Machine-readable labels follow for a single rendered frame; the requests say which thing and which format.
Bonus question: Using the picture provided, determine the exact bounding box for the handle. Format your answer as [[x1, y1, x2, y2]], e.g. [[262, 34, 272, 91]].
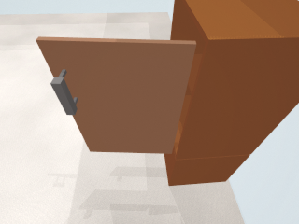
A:
[[50, 69, 78, 116]]

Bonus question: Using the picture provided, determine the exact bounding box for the cupboard door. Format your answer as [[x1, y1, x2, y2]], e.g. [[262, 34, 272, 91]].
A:
[[36, 36, 197, 154]]

